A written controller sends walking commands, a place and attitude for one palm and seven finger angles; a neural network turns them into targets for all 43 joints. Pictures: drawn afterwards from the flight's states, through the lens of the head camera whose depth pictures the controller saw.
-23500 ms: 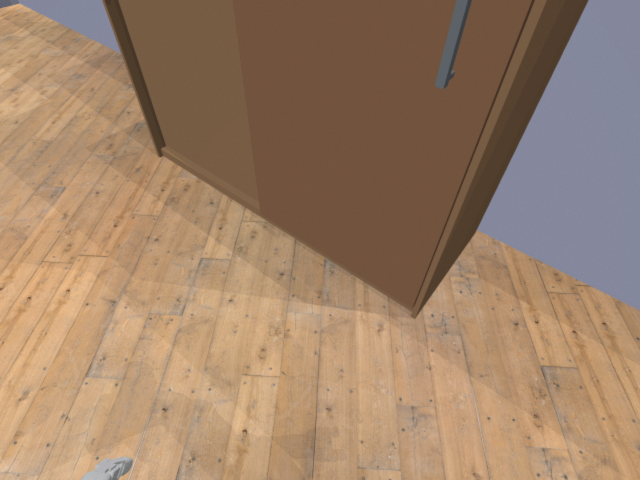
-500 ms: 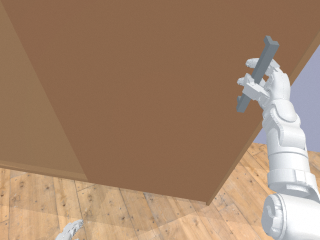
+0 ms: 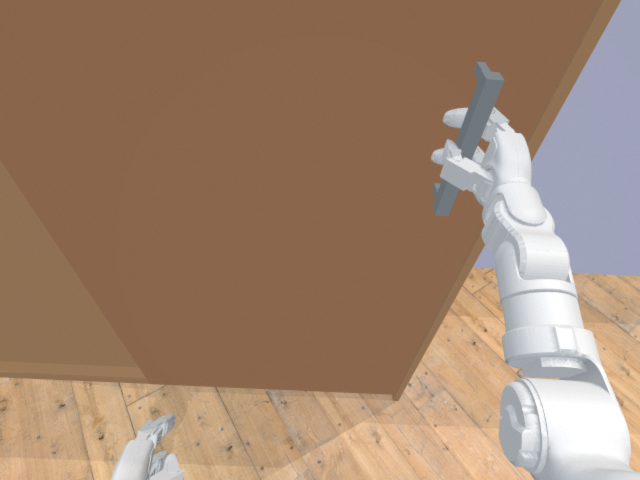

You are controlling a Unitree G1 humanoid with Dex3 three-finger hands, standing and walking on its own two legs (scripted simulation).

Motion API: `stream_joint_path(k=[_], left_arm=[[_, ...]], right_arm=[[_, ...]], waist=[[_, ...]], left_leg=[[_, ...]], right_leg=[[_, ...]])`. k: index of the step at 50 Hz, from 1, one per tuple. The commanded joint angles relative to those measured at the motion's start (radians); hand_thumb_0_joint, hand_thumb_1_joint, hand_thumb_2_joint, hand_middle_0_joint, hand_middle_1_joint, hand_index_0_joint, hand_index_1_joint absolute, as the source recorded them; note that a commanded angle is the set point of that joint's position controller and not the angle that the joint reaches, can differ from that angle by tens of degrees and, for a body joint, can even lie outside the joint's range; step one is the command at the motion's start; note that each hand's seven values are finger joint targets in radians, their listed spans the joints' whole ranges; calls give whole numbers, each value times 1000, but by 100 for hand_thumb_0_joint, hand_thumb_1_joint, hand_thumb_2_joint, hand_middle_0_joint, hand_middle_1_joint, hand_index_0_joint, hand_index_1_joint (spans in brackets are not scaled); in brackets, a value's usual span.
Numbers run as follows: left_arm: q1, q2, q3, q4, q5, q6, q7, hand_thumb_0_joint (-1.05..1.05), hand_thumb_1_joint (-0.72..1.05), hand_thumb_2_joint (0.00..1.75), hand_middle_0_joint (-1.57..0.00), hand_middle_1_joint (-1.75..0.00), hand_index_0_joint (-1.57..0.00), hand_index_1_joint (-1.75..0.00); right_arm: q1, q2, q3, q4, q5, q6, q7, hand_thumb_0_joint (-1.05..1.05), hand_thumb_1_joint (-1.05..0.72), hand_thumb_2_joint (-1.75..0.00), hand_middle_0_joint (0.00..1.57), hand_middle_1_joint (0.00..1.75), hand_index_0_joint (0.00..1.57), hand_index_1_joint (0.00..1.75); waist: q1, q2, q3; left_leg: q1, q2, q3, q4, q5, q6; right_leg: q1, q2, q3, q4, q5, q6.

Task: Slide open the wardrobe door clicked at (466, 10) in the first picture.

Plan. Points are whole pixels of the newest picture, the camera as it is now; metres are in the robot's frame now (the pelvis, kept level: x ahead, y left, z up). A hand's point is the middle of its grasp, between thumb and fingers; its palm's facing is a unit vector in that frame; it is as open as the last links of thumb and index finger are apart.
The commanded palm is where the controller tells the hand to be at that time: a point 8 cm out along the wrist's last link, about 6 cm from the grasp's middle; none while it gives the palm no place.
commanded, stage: tug the door sideways, standing still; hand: right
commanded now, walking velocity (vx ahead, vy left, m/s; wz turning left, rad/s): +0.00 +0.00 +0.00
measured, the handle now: (459, 145) +0.49 -0.15 +0.20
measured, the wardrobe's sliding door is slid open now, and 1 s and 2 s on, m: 0.00 0.11 0.49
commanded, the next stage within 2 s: step sideways, sliding the door along in 0.16 s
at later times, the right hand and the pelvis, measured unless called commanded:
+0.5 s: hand (401, 167) +0.44 -0.07 +0.20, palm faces +0.02 +0.99 -0.12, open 6.0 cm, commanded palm +0.42 -0.10 +0.20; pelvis -0.03 +0.02 -0.02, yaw +3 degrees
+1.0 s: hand (364, 166) +0.44 -0.02 +0.19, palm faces +0.06 +0.99 -0.10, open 6.0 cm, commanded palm +0.42 -0.04 +0.19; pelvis -0.01 +0.11 -0.01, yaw +2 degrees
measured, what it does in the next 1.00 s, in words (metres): steps to the left: right foot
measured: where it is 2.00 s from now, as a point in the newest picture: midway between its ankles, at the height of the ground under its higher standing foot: outside the picture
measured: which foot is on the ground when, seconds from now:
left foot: down 0.00-0.78, up 0.80-1.00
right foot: down 0.00-0.54, up 0.56-0.76, down 0.78-1.00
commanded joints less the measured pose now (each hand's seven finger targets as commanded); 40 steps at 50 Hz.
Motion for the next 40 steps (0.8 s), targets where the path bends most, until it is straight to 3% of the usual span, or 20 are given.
stream_joint_path(k=[1, 13, 14, 15, 16, 17, 19, 21, 23, 25, 26, 27, 28, 30, 32, 36, 37, 38, 39, 40], left_arm=[[-3, 109, 39, -96, 2, -56, 3, 0, 90, 90, -20, -30, -20, -30], [32, 103, 33, -37, 6, -124, -16, 0, 90, 90, -20, -30, -20, -30], [42, 178, 47, -24, 14, -105, 9, 0, 90, 90, -20, -30, -20, -30], [37, 162, 40, -24, 15, -91, 14, 0, 90, 90, -20, -30, -20, -30], [19, 147, 40, -33, 12, -88, 18, 0, 90, 90, -20, -30, -20, -30], [12, 142, 43, -46, 7, -86, 27, 0, 90, 90, -20, -30, -20, -30], [-6, 139, 42, -66, 2, -77, 42, 0, 90, 90, -20, -30, -20, -30], [-26, 134, 36, -77, 7, -61, 50, 0, 90, 90, -20, -30, -20, -30], [-30, 132, 32, -78, 7, -45, 50, 0, 90, 90, -20, -30, -20, -30], [-38, 139, 35, -82, -3, -38, 51, 0, 90, 90, -20, -30, -20, -30], [-53, 111, 31, -87, -6, -39, 52, 0, 90, 90, -20, -30, -20, -30], [-83, 97, 34, -85, -6, -40, 53, 0, 90, 90, -20, -30, -20, -30], [-98, 113, 41, -73, 1, -51, 55, 0, 90, 90, -20, -30, -20, -30], [-62, 93, 33, -41, 14, -62, 49, 0, 90, 90, -20, -30, -20, -30], [-59, 82, 34, -56, 30, -52, 45, 0, 90, 90, -20, -30, -20, -30], [-74, 73, 38, -95, 38, -51, 54, 0, 90, 90, -20, -30, -20, -30], [-58, 83, 48, -85, 38, -54, 59, 0, 90, 90, -20, -30, -20, -30], [-34, 99, 61, -84, 32, -58, 53, 0, 90, 90, -20, -30, -20, -30], [-50, 155, 83, -101, 28, -65, 33, 0, 90, 90, -20, -30, -20, -30], [-93, 129, 72, -116, 20, -55, -4, 0, 90, 90, -20, -30, -20, -30]], right_arm=[[-600, 53, 145, -226, 26, -107, 59, 0, -90, -90, 45, 140, 45, 140], [-807, 183, 237, -115, 19, -178, -15, 0, -90, -90, 45, 140, 45, 140], [-694, -345, -37, -25, -65, -277, -57, 0, -90, -90, 45, 140, 45, 140], [-666, -297, 2, 14, -76, -323, -63, 0, -90, -90, 45, 140, 45, 140], [-659, -168, 85, 4, -58, -351, -50, 0, -90, -90, 45, 140, 45, 140], [-662, -137, 113, -18, -47, -373, -43, 0, -90, -90, 45, 140, 45, 140], [-676, -104, 144, -30, -26, -394, -41, 0, -90, -90, 45, 140, 45, 140], [-695, -115, 145, -71, -10, -403, -45, 0, -90, -90, 45, 140, 45, 140], [-693, -141, 131, -97, -7, -407, -49, 0, -90, -90, 45, 140, 45, 140], [-661, -192, 99, -110, -21, -409, -52, 0, -90, -90, 45, 140, 45, 140], [-646, -208, 84, -102, -32, -406, -58, 0, -90, -90, 45, 140, 45, 140], [-613, -254, 39, -49, -49, -396, -63, 0, -90, -90, 45, 140, 45, 140], [-632, -214, 51, -61, -48, -398, -61, 0, -90, -90, 45, 140, 45, 140], [-670, -143, 98, -140, -53, -434, -55, 0, -90, -90, 45, 140, 45, 140], [-633, -144, 78, -171, -67, -459, -55, 0, -90, -90, 45, 140, 45, 140], [-648, -130, 96, -326, -68, -492, -52, 0, -90, -90, 45, 140, 45, 140], [-633, -134, 103, -343, -68, -501, -52, 0, -90, -90, 45, 140, 45, 140], [-635, -112, 130, -375, -59, -514, -49, 0, -90, -90, 45, 140, 45, 140], [-634, -76, 145, -410, -38, -527, -38, 0, -90, -90, 45, 140, 45, 140], [-644, -41, 162, -395, -24, -529, -31, 0, -90, -90, 45, 140, 45, 140]], waist=[[89, 37, -372], [120, 11, -348], [41, 34, -302], [45, 62, -270], [60, 53, -261], [70, -9, -266], [78, -125, -230], [67, -148, -204], [54, -109, -190], [37, -22, -227], [34, 173, -212], [1, 400, -123], [-8, 353, -72], [20, 189, -115], [-1, 217, -126], [-2, 237, -213], [23, 200, -259], [64, 125, -330], [65, -177, -402], [60, -178, -403]], left_leg=[[-32, -73, 25, 8, 599, 39], [-139, -82, 34, 0, 394, 45], [-86, -34, 13, -16, 271, 7], [-46, -30, 16, -12, 229, 11], [-58, -32, 27, 21, 183, 10], [-96, -38, 33, 74, 111, 15], [-184, -72, 37, 231, -35, 22], [-247, -79, 10, 339, -155, 42], [-167, -66, -10, 231, -160, 59], [102, -19, -60, 3, -9, 87], [195, 133, -230, -120, 52, 139], [212, 236, -417, -195, 93, 213], [212, 269, -448, -168, 224, 233], [327, 242, -293, -46, 539, 262], [311, 184, -163, -12, 712, 222], [279, 132, -77, 90, 856, 171], [176, 109, -34, 187, 860, 119], [-49, 82, -9, 389, 750, 40], [-396, -51, -44, 703, 103, -26], [-419, -29, -198, 907, -232, 28]], right_leg=[[331, 39, -22, 37, 561, -64], [324, 33, 13, 22, 378, -45], [222, -31, 13, 36, 369, -88], [176, -25, 11, 4, 300, -89], [187, -46, 10, -5, 219, -91], [221, -76, 33, -17, 130, -103], [227, -187, 195, -95, -71, -162], [240, -279, 337, -126, -94, -229], [200, -280, 279, -32, 73, -224], [22, -160, 66, 167, 140, -145], [-140, -48, -78, 346, 24, -81], [-317, 29, -52, 556, -262, -46], [-366, 25, 6, 668, -271, -45], [-366, -3, 2, 651, -208, -33], [-272, 2, -90, 512, -157, -24], [-35, 13, -204, 118, 14, -18], [146, -5, -213, -13, 133, -31], [445, -117, -86, -124, 364, -89], [692, -439, 335, -41, 810, -259], [675, -582, 474, -25, 854, -329]])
